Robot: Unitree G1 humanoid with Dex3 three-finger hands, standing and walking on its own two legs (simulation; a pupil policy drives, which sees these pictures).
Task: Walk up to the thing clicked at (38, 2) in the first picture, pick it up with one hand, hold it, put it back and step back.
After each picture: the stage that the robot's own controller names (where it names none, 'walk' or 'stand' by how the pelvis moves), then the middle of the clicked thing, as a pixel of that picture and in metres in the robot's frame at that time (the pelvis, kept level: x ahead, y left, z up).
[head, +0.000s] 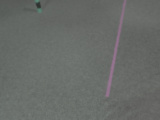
stand; (38, 4) +2.23 +0.72 -0.65
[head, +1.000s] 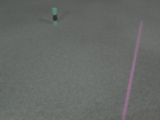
walk; (54, 16) +2.14 +0.39 -0.62
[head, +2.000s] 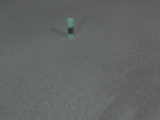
walk; (70, 28) +1.48 +0.15 -0.64
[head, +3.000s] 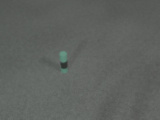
walk; (63, 62) +0.99 +0.18 -0.65
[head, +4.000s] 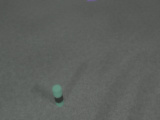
walk; (58, 96) +0.64 +0.21 -0.64
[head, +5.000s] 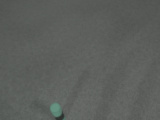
stand; (58, 114) +0.46 +0.24 -0.63
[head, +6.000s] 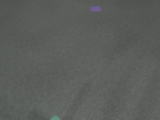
stand; out of the picture +0.41 +0.22 -0.65
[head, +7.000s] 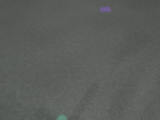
stand; out of the picture +0.42 +0.19 -0.64
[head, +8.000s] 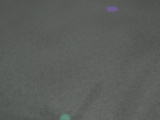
stand; out of the picture +0.43 +0.19 -0.66
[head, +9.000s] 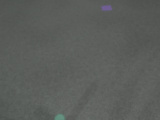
stand; out of the picture +0.42 +0.20 -0.66
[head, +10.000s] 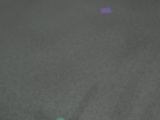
stand; out of the picture +0.41 +0.20 -0.66
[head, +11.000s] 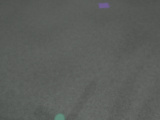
stand; out of the picture +0.41 +0.21 -0.66
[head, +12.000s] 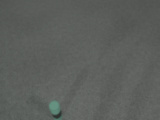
stand; (56, 111) +0.45 +0.21 -0.64
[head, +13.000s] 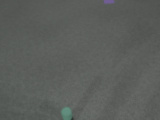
stand; (68, 118) +0.44 +0.17 -0.64
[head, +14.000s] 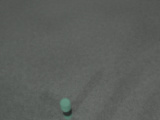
rise first; (66, 109) +0.48 +0.18 -0.63
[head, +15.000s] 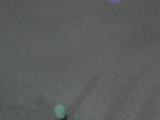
stand; (61, 115) +0.45 +0.20 -0.63
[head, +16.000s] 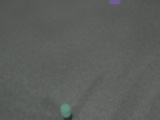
stand; (67, 114) +0.47 +0.18 -0.65
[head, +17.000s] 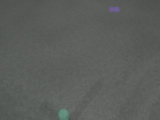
stand; out of the picture +0.47 +0.19 -0.66
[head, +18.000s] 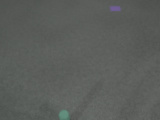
stand; out of the picture +0.46 +0.18 -0.66
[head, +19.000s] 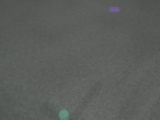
go down; out of the picture +0.47 +0.19 -0.66
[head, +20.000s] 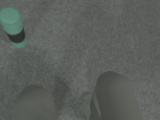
go down; (15, 30) +0.57 +0.19 -0.27
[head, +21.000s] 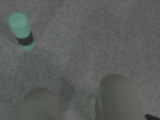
close in; (23, 34) +0.56 +0.17 -0.28
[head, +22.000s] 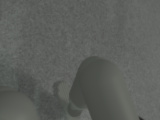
close in; out of the picture +0.56 +0.23 -0.18
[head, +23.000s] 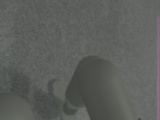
close; out of the picture +0.55 +0.23 -0.19
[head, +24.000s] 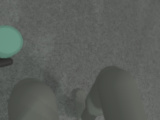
lift; (2, 47) +0.43 +0.21 -0.16
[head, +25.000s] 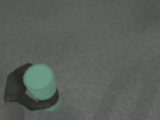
lift; (46, 92) +0.31 +0.14 +0.02
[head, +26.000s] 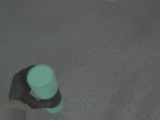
hold; (49, 93) +0.32 +0.14 +0.02
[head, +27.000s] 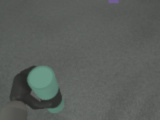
crouch; (49, 93) +0.32 +0.14 +0.02
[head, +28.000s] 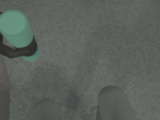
crouch; (24, 41) +0.48 +0.15 -0.05
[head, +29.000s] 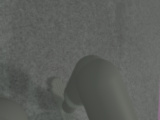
lower; out of the picture +0.52 +0.20 -0.20
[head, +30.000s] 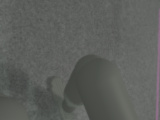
lower; out of the picture +0.52 +0.21 -0.20
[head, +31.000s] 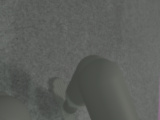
lower; out of the picture +0.51 +0.21 -0.19
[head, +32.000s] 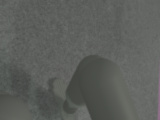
lower; out of the picture +0.51 +0.21 -0.19
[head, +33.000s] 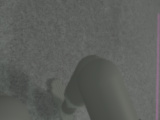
loosen; out of the picture +0.51 +0.20 -0.19
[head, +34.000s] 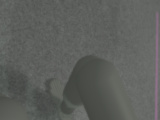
withdraw; out of the picture +0.51 +0.20 -0.20
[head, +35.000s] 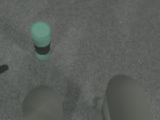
walk; (42, 43) +0.53 +0.14 -0.24
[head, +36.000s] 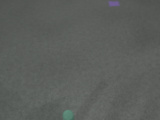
stand; out of the picture +0.44 +0.13 -0.58
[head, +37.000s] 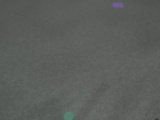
stand; out of the picture +0.44 +0.13 -0.60
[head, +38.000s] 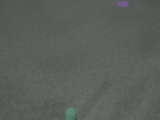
stand; (71, 119) +0.44 +0.13 -0.61
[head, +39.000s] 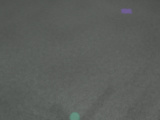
walk; out of the picture +0.45 +0.12 -0.65
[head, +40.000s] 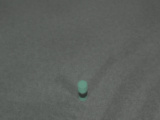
walk; (82, 91) +0.56 +0.06 -0.64
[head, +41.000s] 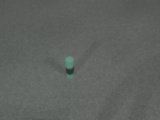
walk; (69, 68) +0.79 +0.11 -0.64
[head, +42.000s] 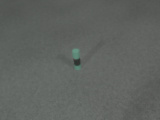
stand; (76, 59) +1.06 +0.18 -0.64
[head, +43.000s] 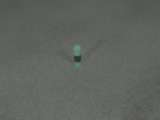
stand; (77, 56) +1.07 +0.10 -0.65
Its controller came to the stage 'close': yes
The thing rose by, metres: 0.67
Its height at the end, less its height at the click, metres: +0.00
